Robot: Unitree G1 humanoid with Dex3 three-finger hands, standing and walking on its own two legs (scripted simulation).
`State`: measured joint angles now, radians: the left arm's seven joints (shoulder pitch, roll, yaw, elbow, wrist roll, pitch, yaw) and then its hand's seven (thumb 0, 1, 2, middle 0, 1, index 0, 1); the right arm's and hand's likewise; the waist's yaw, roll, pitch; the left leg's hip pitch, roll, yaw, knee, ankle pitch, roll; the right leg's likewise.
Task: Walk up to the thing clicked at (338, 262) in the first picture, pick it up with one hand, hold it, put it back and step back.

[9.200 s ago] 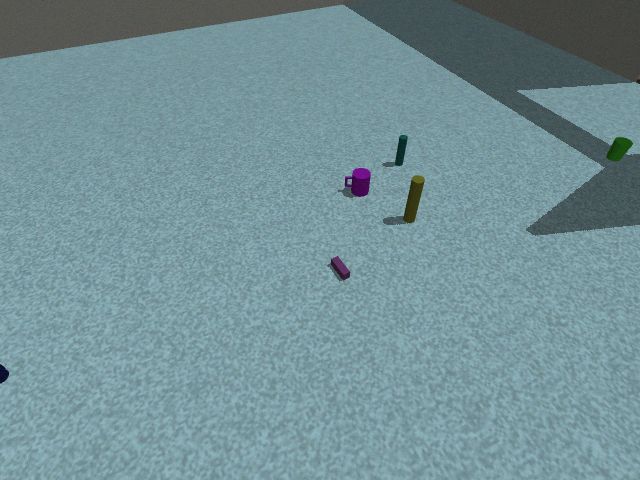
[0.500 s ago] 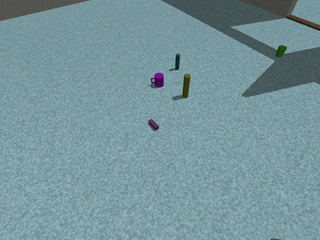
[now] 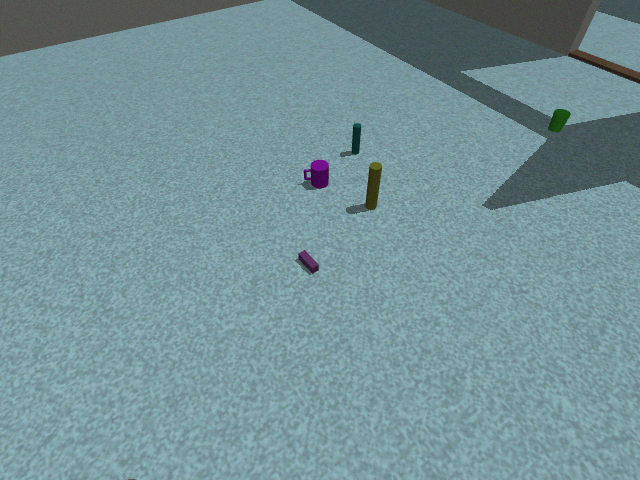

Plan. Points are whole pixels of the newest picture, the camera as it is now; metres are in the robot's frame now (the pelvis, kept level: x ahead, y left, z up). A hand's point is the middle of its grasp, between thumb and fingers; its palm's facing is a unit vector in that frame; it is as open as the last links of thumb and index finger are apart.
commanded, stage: stand
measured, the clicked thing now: (308, 261) +1.05 +0.04 -0.76
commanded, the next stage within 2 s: none
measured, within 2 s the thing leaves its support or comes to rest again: neither
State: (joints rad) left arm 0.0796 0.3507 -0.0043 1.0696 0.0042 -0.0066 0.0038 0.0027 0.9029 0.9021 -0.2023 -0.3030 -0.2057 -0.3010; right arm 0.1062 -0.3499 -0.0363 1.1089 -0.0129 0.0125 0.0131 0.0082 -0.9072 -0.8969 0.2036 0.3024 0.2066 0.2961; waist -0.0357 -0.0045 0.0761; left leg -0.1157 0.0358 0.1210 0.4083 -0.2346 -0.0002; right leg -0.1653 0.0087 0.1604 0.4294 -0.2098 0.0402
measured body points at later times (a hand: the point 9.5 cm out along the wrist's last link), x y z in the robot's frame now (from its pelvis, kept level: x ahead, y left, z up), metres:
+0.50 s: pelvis -0.01 +0.00 +0.00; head +0.00 +0.00 +0.45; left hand +0.05 +0.31 -0.13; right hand +0.09 -0.30 -0.13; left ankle -0.01 +0.12 -0.74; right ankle +0.02 -0.15 -0.74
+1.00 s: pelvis -0.01 +0.00 +0.00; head +0.00 +0.00 +0.45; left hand +0.06 +0.30 -0.13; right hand +0.07 -0.31 -0.13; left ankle -0.01 +0.12 -0.74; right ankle +0.02 -0.15 -0.74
